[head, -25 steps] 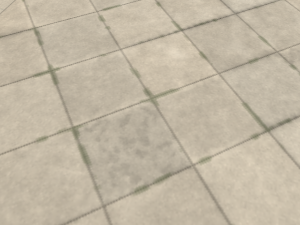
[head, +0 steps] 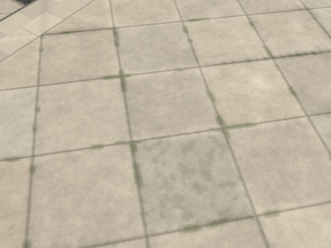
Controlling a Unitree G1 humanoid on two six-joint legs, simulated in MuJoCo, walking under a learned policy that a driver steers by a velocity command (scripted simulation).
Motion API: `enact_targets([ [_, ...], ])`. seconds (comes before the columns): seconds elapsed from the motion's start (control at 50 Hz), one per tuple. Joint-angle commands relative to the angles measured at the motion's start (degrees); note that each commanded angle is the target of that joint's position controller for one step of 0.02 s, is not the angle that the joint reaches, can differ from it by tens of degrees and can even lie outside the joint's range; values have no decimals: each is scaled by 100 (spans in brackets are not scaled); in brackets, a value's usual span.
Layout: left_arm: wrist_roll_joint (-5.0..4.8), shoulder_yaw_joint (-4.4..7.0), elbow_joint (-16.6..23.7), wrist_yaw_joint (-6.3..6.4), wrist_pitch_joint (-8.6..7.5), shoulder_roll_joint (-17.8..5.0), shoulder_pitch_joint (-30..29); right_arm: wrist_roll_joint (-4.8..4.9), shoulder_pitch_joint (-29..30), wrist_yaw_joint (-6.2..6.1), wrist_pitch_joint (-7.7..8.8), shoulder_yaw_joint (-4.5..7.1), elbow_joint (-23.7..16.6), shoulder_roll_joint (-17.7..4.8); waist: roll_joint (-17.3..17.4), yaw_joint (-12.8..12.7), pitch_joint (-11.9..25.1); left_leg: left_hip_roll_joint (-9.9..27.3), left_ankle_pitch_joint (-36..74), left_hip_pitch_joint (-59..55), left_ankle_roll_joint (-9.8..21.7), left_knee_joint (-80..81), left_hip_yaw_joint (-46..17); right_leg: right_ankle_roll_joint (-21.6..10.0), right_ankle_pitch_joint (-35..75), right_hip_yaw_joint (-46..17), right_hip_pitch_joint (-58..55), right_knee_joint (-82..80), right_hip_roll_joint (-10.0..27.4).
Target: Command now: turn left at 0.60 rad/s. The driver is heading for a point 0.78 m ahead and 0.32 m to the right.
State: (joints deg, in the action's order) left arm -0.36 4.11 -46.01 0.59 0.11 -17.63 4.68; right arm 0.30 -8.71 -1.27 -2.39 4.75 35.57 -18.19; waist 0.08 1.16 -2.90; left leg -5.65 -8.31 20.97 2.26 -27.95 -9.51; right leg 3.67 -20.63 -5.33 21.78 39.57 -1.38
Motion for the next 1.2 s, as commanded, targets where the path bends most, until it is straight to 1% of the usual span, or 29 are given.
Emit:
enact_targets([
  [0.02, -17, 165, 300, -67, -146, -563, 291, 58, 226, -22, 8, 255, -421, -954, 946, -187, 876, 1318, 266, -833, 879, 614, -1899, -169, 348, 111, -457, -1010, -85],
  [0.04, 0, 195, 225, -79, -161, -599, 525, 103, 255, -43, -19, 238, -427, -913, 876, -315, 873, 1140, 112, -619, 686, 444, -1807, -279, 878, 162, -927, -1691, 0],
  [0.06, 83, 279, 206, -54, -147, -929, 716, 98, 99, -55, -24, 181, -434, -714, 347, -269, 943, 790, -664, -49, 373, -173, -1429, -565, 1058, -444, -1550, -2061, 800],
  [0.08, 188, 373, 246, -8, -81, -1446, 538, 109, -65, -51, 4, 142, -545, -501, -1270, 40, 668, -204, -2185, 1148, 10, -1350, -138, -1304, 1715, -1789, -1748, -2358, 1961],
  [0.1, 336, 319, 380, -5, -108, -1218, 394, 15, -57, -45, 71, 285, -524, -977, -1435, -93, 582, -36, -2717, 1305, -269, -2774, 50, -1970, 2086, -2427, -1209, -2503, 2593],
  [0.12, 292, 219, 536, 45, -127, -910, 5, 35, -212, -18, 67, 391, -393, -1218, -996, 68, 508, 149, -2335, 1216, -351, -3459, -49, -1876, 2156, -1896, -1078, -2401, 2347],
  [0.14, 193, 167, 565, 70, -127, -703, -202, 30, -325, -26, 29, 387, -225, -1108, -779, 118, 421, 138, -2042, 1120, -441, -3722, -18, -1608, 2088, -1357, -1014, -2288, 1890],
  [0.18, 45, 87, 512, 78, -125, -584, -102, -21, -393, -58, -33, 264, -118, -663, -700, 30, 351, 52, -1754, 1208, -599, -4053, -84, -1520, 2413, -953, -1215, -2157, 1570],
  [0.24, 70, -41, 387, 22, -112, -335, 13, -52, -171, -49, 8, 39, -164, -162, -823, -22, 512, 348, -1594, 527, -713, -2449, 216, -1482, 2601, -496, -1401, -2062, 1220],
  [0.28, 24, 12, 310, -35, -61, -565, 173, -96, 134, -23, 51, -58, -201, 7, -1207, -250, 485, 464, -1748, -181, -785, -1122, 707, -1428, 2652, -493, -1337, -1991, 1090],
  [0.36, -151, 116, 198, -50, -57, -994, 603, 13, -235, -82, 96, 126, 41, -608, -969, -177, 461, 479, 160, -1489, -439, 999, 652, -1175, 2845, -1028, -997, -1720, 1121],
  [0.38, -66, 68, 252, -76, -130, -867, 584, -30, -447, -153, 85, 181, 35, -874, -546, -152, 758, 1019, 1162, -2161, -242, 676, 314, -898, 2377, -925, -577, -1497, 983],
  [0.4, -34, 3, 352, -125, -216, -567, 608, -95, -415, -181, 34, 278, 103, -1237, 568, -345, 869, 1519, 1751, -2300, 216, 293, -22, -563, 1392, -232, -46, -1108, 409],
  [0.44, -82, 17, 384, -115, -189, -634, 294, -151, -259, -115, 32, 206, 66, -807, 1000, -94, 707, 1957, 1230, -1839, 737, 643, -413, -243, 176, 339, 168, -287, 110],
  [0.48, -99, 64, 446, -71, -54, -646, 187, -129, -371, -141, 115, 198, 58, -759, 1319, 146, 537, 2359, -50, -1830, 1007, 1093, -866, -236, -1031, 527, 823, 1017, 129],
  [0.56, -161, 65, 649, -160, 22, -477, -10, 40, -395, -148, 396, 177, 208, -710, 955, 146, -174, 2412, -2003, -1801, 904, 1792, -740, -372, -697, 309, 1732, 1502, 605],
  [0.68, -123, 33, 496, -348, -64, -431, 651, 144, -70, 63, 479, 260, 254, -940, 704, -243, 158, 2006, -1535, -762, 605, 1316, 680, -541, 389, 1158, -671, -406, 254],
  [0.72, -150, 192, 163, -278, -42, -693, 1599, 76, -152, 108, 506, 154, 292, -629, 198, -624, 388, 1711, -1503, 65, 317, 6, 1189, -735, 325, 1215, -2079, -745, -80],
  [0.74, -179, 355, 87, -185, -57, -1207, 2261, -82, 21, 135, 551, 22, 151, -236, -1133, -883, 440, 1227, -1761, 1068, -168, -2223, 1811, -1181, -75, -460, -2775, -1532, 895],
  [0.76, -70, 408, 341, -231, -208, -1883, 2282, -55, 357, 94, 682, -61, -354, -4, -2052, -773, 590, 259, -2811, 2844, -404, -3774, 1113, -2405, -1557, -4042, -3145, -2848, 2174],
  [0.78, -9, 301, 418, -265, -344, -1460, 2055, 204, 471, 116, 817, 28, -337, -485, -1167, -808, 410, 674, -2527, 3273, -263, -4369, 432, -2601, -2260, -4245, -2962, -3171, 2449],
  [0.8, -4, 184, 479, -260, -423, -1091, 1774, 271, 446, 164, 897, 71, -285, -679, -967, -619, 34, 904, -1937, 3295, -96, -4227, 410, -2355, -2071, -3660, -2645, -3078, 2254],
  [0.84, -11, 82, 616, -199, -420, -826, 1295, -23, 242, 150, 957, 118, -48, -719, -498, -328, -177, 1167, -1032, 2733, -93, -3460, 453, -1896, -675, -2426, -2034, -2900, 1700],
  [0.88, 34, 65, 701, -107, -395, -837, 1272, -103, 243, 196, 935, 123, 8, -626, -546, -260, -59, 1058, -289, 2209, -242, -2905, 600, -1750, 412, -1712, -1796, -3000, 1320],
  [0.98, -56, 130, 616, 71, -367, -926, 1653, -47, 950, 239, 893, -33, -147, -205, -480, -438, -86, 660, 1076, 1570, -572, -1016, 761, -1559, 1590, -885, -1399, -2919, 902],
  [1.12, -151, 217, 435, 142, -247, -940, 2053, 53, 1514, 385, 1000, -18, -314, -379, -636, -511, -167, 533, 1100, 1010, -371, 64, 546, -1393, 1908, -1470, -1858, -2384, 1223],
  [1.16, -122, 249, 471, 137, -196, -952, 1964, 51, 1091, 350, 1033, 70, -223, -564, -831, -281, 54, 440, 565, 363, -187, 121, 681, -1280, 2934, -1556, -1990, -1905, 1213],
  [1.18, -92, 217, 527, 114, -180, -864, 1871, 41, 461, 296, 1048, 175, -67, -743, -820, 54, 506, 397, 626, -573, -12, 309, 820, -1133, 3673, -1384, -1914, -1180, 936],
  [1.2, -28, 127, 679, 80, -169, -660, 1736, -36, -435, 244, 1050, 248, 43, -949, -687, 509, 1382, 956, 458, -2210, 318, 62, 362, -945, 3293, -1221, -1239, 136, 608],
])
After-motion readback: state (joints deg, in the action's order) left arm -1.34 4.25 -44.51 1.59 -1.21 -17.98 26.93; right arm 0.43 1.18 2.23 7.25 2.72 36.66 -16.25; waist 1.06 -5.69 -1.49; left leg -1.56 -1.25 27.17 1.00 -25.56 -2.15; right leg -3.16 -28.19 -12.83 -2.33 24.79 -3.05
